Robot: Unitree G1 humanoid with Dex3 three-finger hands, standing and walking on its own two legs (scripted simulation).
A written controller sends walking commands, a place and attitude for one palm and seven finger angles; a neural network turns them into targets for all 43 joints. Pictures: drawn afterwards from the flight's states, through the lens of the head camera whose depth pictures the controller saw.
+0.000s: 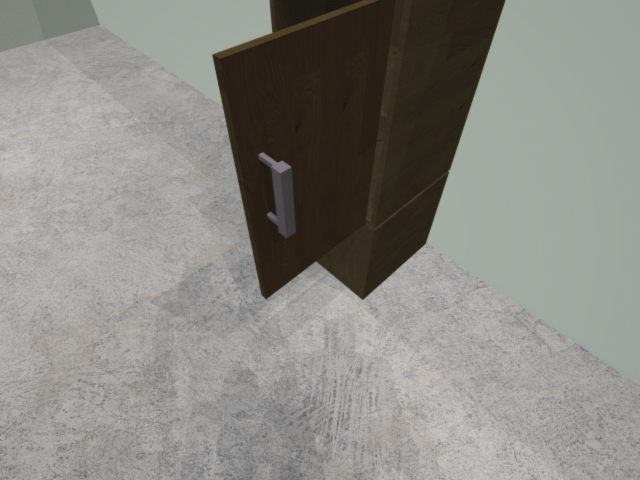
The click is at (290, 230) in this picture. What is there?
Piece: cupboard door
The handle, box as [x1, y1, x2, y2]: [258, 152, 295, 237]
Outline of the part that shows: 262,152 258,154 259,159 268,165 272,171 277,214 276,216 269,212 267,214 267,217 278,226 279,232 285,237 287,237 295,231 291,167 283,161 277,163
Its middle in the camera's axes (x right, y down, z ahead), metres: -0.08 -0.08 +0.70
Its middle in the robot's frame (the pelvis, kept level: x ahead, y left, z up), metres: +0.58 +0.12 -0.01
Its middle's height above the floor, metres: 0.77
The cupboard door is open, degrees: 90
